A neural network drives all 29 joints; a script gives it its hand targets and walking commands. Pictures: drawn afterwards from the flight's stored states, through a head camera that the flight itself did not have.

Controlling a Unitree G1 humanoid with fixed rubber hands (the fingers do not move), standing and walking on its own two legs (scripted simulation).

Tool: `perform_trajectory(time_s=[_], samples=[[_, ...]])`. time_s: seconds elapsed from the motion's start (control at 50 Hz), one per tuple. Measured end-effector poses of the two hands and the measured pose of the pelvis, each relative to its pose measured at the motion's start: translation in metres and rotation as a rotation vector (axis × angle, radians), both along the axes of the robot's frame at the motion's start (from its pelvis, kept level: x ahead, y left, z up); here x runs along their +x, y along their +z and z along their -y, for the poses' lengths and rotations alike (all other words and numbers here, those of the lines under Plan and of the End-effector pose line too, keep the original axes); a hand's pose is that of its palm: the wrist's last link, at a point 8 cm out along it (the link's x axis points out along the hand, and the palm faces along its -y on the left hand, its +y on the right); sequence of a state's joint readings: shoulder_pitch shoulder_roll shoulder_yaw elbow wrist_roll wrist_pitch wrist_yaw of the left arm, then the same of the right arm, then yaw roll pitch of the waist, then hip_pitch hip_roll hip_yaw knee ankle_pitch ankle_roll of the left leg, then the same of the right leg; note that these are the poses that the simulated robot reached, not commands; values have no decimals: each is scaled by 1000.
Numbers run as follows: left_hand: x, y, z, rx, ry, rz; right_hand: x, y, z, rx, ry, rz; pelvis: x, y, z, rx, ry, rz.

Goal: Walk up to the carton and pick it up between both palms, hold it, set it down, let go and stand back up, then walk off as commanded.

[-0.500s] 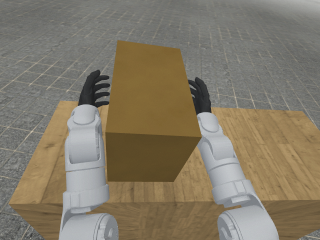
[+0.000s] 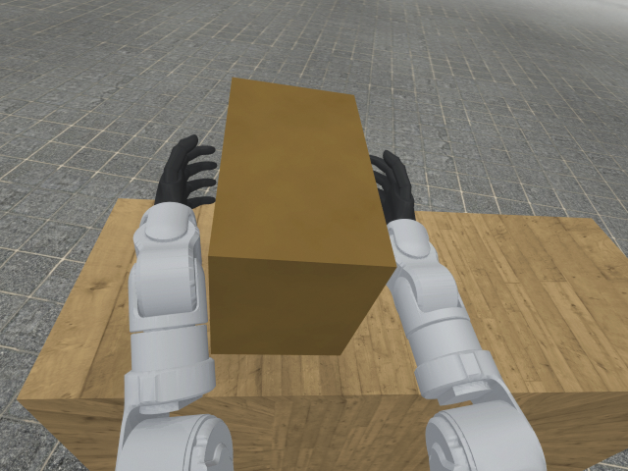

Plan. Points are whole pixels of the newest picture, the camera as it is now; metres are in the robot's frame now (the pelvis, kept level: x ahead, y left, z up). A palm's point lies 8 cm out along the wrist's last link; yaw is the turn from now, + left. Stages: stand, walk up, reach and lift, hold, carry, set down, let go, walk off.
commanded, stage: hold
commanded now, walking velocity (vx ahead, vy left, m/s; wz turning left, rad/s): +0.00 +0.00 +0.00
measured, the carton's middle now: (286, 217) +0.40 +0.01 +0.14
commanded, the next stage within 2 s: none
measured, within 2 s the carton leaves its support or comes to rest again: neither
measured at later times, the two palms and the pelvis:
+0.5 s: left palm (174, 210) +0.36 +0.14 +0.19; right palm (392, 220) +0.36 -0.12 +0.17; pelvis +0.00 +0.00 +0.00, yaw +0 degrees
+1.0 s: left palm (173, 210) +0.35 +0.14 +0.19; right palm (392, 220) +0.36 -0.12 +0.17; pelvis +0.00 +0.00 +0.00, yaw +0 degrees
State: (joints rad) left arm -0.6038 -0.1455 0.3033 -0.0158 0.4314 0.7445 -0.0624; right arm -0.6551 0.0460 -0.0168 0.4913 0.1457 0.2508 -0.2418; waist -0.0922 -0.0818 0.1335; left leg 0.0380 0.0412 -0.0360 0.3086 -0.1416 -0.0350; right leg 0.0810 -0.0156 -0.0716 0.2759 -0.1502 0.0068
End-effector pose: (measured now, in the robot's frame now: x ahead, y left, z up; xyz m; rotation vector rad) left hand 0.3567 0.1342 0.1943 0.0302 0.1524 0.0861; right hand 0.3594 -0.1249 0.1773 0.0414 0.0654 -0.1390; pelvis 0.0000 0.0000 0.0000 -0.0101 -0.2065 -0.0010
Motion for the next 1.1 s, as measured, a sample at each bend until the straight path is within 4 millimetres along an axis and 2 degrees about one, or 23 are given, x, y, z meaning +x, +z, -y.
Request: perform_trajectory(time_s=[0.5,0.66,0.92,1.1], samples=[[0,-8,-2,-4,-4,-11,0,-6,-2,-2,0,-4,4,0,-2,-1,0,3],[3,-6,-2,-1,1,-9,3,-5,-2,1,3,-3,4,0,-2,-1,-2,-5],[-5,-6,-4,1,7,2,-2,-2,-4,4,8,11,3,0,-2,-2,2,9],[0,-3,-1,6,0,-4,0,-2,-1,2,3,8,1,0,-1,0,-2,1]])
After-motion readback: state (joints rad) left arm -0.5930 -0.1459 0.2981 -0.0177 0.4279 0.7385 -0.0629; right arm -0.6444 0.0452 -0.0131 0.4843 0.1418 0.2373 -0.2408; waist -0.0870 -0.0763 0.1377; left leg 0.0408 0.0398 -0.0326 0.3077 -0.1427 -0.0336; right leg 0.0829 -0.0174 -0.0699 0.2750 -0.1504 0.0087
